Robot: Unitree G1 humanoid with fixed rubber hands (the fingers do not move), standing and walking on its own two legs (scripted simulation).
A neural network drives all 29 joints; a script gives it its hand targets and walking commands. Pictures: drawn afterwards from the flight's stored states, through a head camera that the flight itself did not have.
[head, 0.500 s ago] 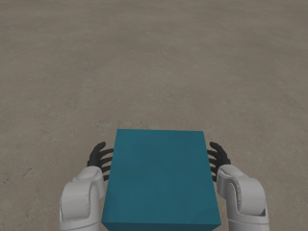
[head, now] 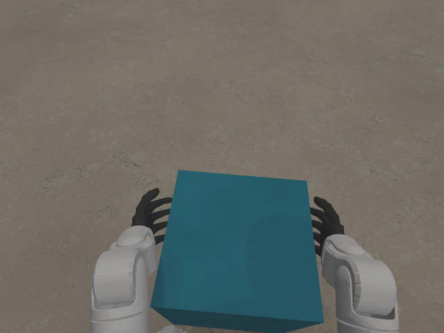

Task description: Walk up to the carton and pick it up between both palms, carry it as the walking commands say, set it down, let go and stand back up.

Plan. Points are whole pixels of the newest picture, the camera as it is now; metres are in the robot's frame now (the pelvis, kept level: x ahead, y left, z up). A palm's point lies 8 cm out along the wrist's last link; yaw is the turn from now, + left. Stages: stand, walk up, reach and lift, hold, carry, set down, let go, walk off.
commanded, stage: carry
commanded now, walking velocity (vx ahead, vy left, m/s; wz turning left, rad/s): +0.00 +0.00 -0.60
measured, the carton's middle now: (233, 259) +0.26 -0.01 -0.02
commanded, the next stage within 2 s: none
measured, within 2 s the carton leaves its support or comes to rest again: neither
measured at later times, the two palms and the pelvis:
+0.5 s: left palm (139, 259) +0.23 +0.13 +0.09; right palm (361, 271) +0.20 -0.17 +0.10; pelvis -0.05 -0.01 +0.01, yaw -7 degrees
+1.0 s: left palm (167, 298) +0.19 +0.08 +0.08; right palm (403, 311) +0.16 -0.21 +0.08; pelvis -0.09 -0.04 +0.00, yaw -7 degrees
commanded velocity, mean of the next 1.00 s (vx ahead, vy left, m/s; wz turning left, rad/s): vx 0.00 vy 0.00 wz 0.00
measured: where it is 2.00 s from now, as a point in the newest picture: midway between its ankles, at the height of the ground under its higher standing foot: outside the picture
